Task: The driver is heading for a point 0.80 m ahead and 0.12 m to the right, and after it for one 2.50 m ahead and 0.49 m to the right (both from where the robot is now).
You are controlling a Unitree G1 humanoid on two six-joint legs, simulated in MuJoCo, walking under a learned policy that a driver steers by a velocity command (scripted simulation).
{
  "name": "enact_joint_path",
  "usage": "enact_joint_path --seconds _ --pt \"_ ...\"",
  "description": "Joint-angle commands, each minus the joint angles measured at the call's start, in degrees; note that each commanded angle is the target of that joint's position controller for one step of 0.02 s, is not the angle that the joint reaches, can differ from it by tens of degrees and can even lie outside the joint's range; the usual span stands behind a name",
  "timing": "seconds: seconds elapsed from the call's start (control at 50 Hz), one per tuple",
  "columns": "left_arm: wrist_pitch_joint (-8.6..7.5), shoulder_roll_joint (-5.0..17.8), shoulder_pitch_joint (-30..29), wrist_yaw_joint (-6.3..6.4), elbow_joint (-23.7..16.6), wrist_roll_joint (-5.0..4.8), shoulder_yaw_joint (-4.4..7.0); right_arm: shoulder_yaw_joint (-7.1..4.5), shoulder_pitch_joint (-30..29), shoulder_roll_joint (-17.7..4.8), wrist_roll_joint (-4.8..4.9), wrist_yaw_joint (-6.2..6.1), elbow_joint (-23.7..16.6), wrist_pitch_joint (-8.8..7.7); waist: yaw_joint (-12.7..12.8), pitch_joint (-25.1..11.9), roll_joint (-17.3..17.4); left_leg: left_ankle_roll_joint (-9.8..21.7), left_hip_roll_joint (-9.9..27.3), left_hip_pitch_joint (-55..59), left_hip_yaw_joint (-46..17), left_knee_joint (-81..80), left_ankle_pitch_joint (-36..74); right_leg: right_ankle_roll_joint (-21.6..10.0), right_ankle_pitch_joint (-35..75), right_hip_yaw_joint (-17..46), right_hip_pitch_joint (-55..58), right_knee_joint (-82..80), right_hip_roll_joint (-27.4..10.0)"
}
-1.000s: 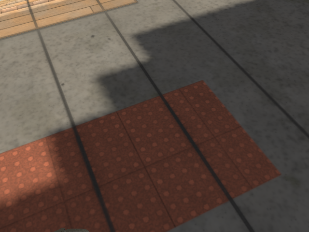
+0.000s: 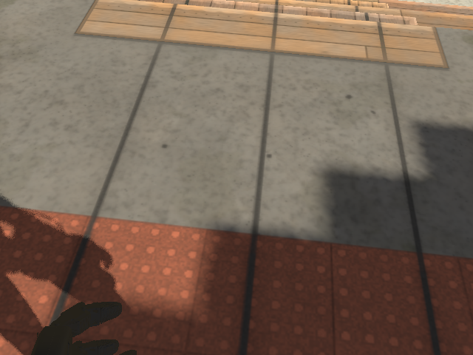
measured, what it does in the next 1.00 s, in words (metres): walks ahead, turning right: left foot, then right foot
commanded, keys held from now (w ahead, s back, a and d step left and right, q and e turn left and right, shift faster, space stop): w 0.36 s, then w+e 0.64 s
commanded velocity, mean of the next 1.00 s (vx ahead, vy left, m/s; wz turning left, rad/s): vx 0.49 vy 0.00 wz -0.17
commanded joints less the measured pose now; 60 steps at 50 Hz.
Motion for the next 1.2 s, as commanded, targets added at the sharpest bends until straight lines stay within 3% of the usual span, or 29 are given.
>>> enact_joint_path --seconds 0.02,0.04,0.06,0.08,0.1,0.14,0.24,0.32,0.38,0.42,0.44,0.46,0.48,0.5,0.54,0.58,0.64,0.76,0.88,0.92,0.96,0.98,1.0,1.02,1.04,1.06,1.08,1.14,1.2 --pt "-0.57 14.41 27.05 -0.61 4.46 1.08 4.84 0.45 2.27 -1.85 0.63 0.16 -5.48 -2.65 10.10 -18.13 -17.73 0.08 -3.25 -37.29 0.14 34.58 -5.24 -18.01 -12.48 41.48 49.84 -9.22 -24.78" --pt "-0.17 9.72 24.80 -0.52 4.07 -0.31 3.62 -0.81 -0.92 -6.68 1.42 0.34 -4.73 -3.07 10.70 -8.86 -12.74 0.42 -0.84 -44.99 -1.50 41.01 -3.36 -16.97 -18.76 39.62 45.65 -11.22 -24.27" --pt "0.38 7.29 19.77 -0.17 3.16 -0.58 2.83 -0.86 -5.88 -7.33 0.70 0.50 -5.47 -3.10 9.85 -2.37 -8.95 0.89 1.78 -45.78 0.45 40.88 2.68 -14.94 -16.17 31.07 37.83 -12.34 -21.56" --pt "0.74 5.82 15.73 0.06 2.38 -0.29 2.18 -0.74 -8.47 -6.68 -0.41 0.37 -6.05 -3.11 8.02 0.57 -5.66 0.93 4.23 -42.84 2.54 37.68 7.67 -13.57 -11.74 25.47 30.18 -14.23 -19.14" --pt "0.70 4.94 13.47 0.06 2.00 0.11 1.65 -0.87 -9.17 -6.40 -1.18 0.38 -6.59 -2.97 5.98 1.67 -4.88 0.69 6.25 -38.57 3.17 34.11 10.68 -12.64 -6.22 22.12 23.98 -15.89 -17.65" --pt "0.52 4.36 12.71 0.17 2.59 0.44 1.21 -0.45 -9.01 -4.35 -1.22 0.72 -6.84 -2.64 4.08 1.86 -6.05 -0.10 8.05 -34.58 5.53 30.05 12.34 -12.10 2.44 16.91 18.90 -17.76 -15.82" --pt "1.05 8.59 17.57 1.46 4.90 -0.81 1.84 1.75 -18.48 -0.32 -1.77 1.75 -9.73 -3.07 5.99 2.24 -4.83 -1.08 7.02 -30.60 10.54 10.53 24.22 -10.50 18.94 6.38 16.24 -18.10 -13.01" --pt "1.49 10.08 23.31 1.44 6.67 -1.80 1.78 2.08 -26.30 -1.08 -0.52 3.04 -11.80 -3.32 8.88 3.29 -4.98 -0.88 4.36 -25.66 12.52 -0.28 30.21 -9.38 14.80 5.85 18.72 -17.22 -13.78" --pt "2.31 10.97 25.06 1.36 7.55 -1.63 1.83 1.52 -28.64 -2.89 -0.56 3.95 -13.32 -3.64 8.09 3.99 -5.54 1.29 3.10 -23.22 12.63 -4.47 25.22 -8.18 20.02 7.29 23.71 -13.54 -16.20" --pt "2.74 11.63 24.32 1.47 7.65 -1.57 1.73 -0.24 -19.30 -6.13 -0.91 3.81 -11.22 -3.83 1.98 -1.53 -6.02 3.93 0.37 -7.47 14.42 -7.31 24.58 -6.30 35.93 5.48 22.57 -2.46 -14.00" --pt "2.58 10.73 23.06 1.47 6.66 -0.90 1.25 -1.63 -8.62 -9.48 -1.43 3.31 -8.79 -3.93 -3.08 -7.76 -5.45 6.51 4.72 9.54 10.29 -4.94 27.63 -4.32 31.73 3.95 13.70 9.89 -11.32" --pt "1.71 5.03 26.71 1.33 4.76 -0.20 -0.59 -3.03 0.14 -15.67 -2.93 2.64 -7.54 -3.68 -4.06 -18.52 6.10 13.87 21.56 33.54 -11.62 -4.83 24.39 -0.35 7.36 -0.15 -7.63 33.86 -3.73" --pt "0.67 5.50 29.40 0.82 6.00 -0.90 -0.94 -2.16 2.52 -12.89 -2.09 2.72 -6.57 -3.41 -3.77 -26.84 14.08 17.75 28.14 36.42 -29.32 -12.08 19.55 -0.28 -24.09 7.15 -14.15 44.77 -1.17" --pt "0.60 10.31 25.76 0.85 5.33 -2.54 0.74 -0.91 -1.51 -9.17 -1.84 2.53 -6.91 -3.12 -3.41 -17.87 9.77 15.01 25.65 29.84 -21.73 -13.41 16.61 -0.42 -21.19 7.95 -19.22 49.03 -4.33" --pt "1.33 9.08 18.89 1.36 3.39 -1.70 0.69 0.38 -9.57 -5.51 -1.66 2.52 -6.78 -3.25 0.14 -5.03 4.31 11.50 20.55 12.20 -7.87 -17.76 19.94 -0.50 -13.18 4.56 -18.42 43.72 -8.92" --pt "3.06 7.24 20.21 1.66 3.50 -1.35 1.01 0.75 -13.91 -3.69 -2.20 2.88 -6.26 -4.17 3.97 -0.67 5.68 10.16 17.88 1.60 -1.09 -23.02 20.54 -0.34 -9.09 5.06 -12.61 40.01 -10.91" --pt "4.64 4.85 19.46 1.86 2.76 -1.31 0.82 0.13 -14.95 -4.74 -2.30 2.76 -4.48 -5.27 5.79 2.04 4.21 10.25 17.93 -2.32 5.78 -26.97 25.58 0.43 -3.84 5.76 -13.38 36.66 -10.97" --pt "4.15 3.86 9.78 0.01 -0.22 -0.42 0.24 -0.75 -12.66 -7.58 -1.91 1.42 -1.62 -4.95 3.38 4.88 2.28 7.20 15.50 -0.19 18.52 -27.50 29.57 0.41 14.65 2.25 -12.34 17.15 -9.55" --pt "4.63 5.29 1.41 -1.80 -5.11 -0.44 0.12 -2.04 -7.83 -11.02 -0.40 1.15 1.25 -2.92 1.00 7.74 2.30 5.74 19.62 11.80 21.31 -22.34 34.76 -2.61 4.12 -2.32 -14.44 8.92 -8.00" --pt "4.77 7.03 4.45 -1.94 -5.58 -0.47 1.05 -2.50 -8.66 -12.98 0.10 0.87 1.15 -2.09 3.60 4.46 4.43 4.38 19.49 13.64 23.04 -14.14 54.94 -4.84 -2.71 -6.25 -7.25 8.47 -4.24" --pt "4.96 12.74 20.99 -1.11 -1.54 -0.92 4.33 -1.91 -9.38 -12.36 0.09 0.46 0.58 -1.29 12.16 -4.61 3.16 0.91 15.27 6.39 26.15 8.75 61.62 -8.60 0.22 -7.49 17.01 3.33 1.11" --pt "5.36 19.42 27.73 0.17 -0.37 -1.01 6.23 -0.43 -7.97 -8.05 -1.95 0.35 -1.62 -1.83 12.60 -9.85 -7.50 -2.76 10.65 -13.92 26.46 29.92 33.13 -14.37 0.74 13.74 35.85 2.26 -11.25" --pt "4.52 21.77 24.91 -0.16 -2.40 -1.03 5.78 1.44 -6.25 -3.83 -1.96 0.96 -4.22 -4.05 7.86 -17.85 -15.85 -4.98 -0.64 -31.51 13.82 45.60 -5.89 -24.39 -8.49 45.52 47.61 -8.70 -21.88" --pt "4.07 16.50 25.82 -0.46 -2.82 -0.59 4.24 0.51 -12.30 -8.59 0.18 1.85 -5.20 -5.92 11.59 -16.71 -8.69 -3.61 2.32 -38.16 6.39 47.93 -3.20 -21.50 -9.21 42.79 47.73 -12.06 -21.36" --pt "3.60 13.55 24.18 -0.35 -2.56 -0.64 3.48 0.69 -15.00 -8.80 0.99 2.11 -5.96 -6.74 10.90 -10.33 -6.67 -2.24 4.70 -39.93 7.21 45.36 1.27 -19.26 -5.77 34.09 41.60 -11.34 -19.44" --pt "3.40 11.85 20.03 -0.27 -3.23 -0.86 2.92 0.75 -15.38 -8.27 -0.31 1.58 -5.56 -6.97 8.03 -5.83 -1.49 -1.97 7.35 -36.98 7.30 39.80 5.46 -17.11 -0.56 27.60 32.58 -11.17 -16.91" --pt "3.28 9.62 16.58 -0.06 -4.14 -0.63 2.21 0.15 -15.52 -9.27 -1.74 1.15 -5.30 -6.56 5.99 -3.47 -1.60 -2.27 8.96 -32.74 7.35 35.20 7.82 -16.02 4.93 23.12 25.38 -12.06 -15.06" --pt "2.92 9.98 15.00 0.75 -5.59 -0.15 2.16 0.11 -14.25 -8.02 -2.33 1.28 -5.90 -4.67 3.37 -1.54 -2.25 -4.05 9.32 -27.71 7.94 28.75 10.88 -16.57 12.88 19.37 16.54 -14.96 -12.98" --pt "2.91 11.75 17.21 1.85 -5.05 -0.59 2.66 1.00 -19.59 -6.00 -2.64 1.29 -7.78 -4.04 4.61 0.87 -2.19 -5.91 7.70 -27.83 9.13 16.87 19.73 -14.98 15.22 14.84 12.93 -15.47 -10.37"
Keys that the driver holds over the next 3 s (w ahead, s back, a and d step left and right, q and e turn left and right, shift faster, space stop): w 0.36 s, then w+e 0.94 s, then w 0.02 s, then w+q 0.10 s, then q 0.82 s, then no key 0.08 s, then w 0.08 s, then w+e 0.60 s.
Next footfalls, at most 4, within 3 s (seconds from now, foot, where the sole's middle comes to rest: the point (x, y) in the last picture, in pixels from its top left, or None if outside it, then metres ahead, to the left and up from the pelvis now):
0.44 left None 0.41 0.14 -0.76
0.96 right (273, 290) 0.66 -0.15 -0.76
1.44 left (241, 199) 1.00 -0.08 -0.76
1.94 right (304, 200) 0.99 -0.30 -0.76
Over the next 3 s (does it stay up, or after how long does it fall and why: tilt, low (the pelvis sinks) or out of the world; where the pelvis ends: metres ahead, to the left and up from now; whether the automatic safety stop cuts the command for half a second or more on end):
stays up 1.15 -0.22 -0.01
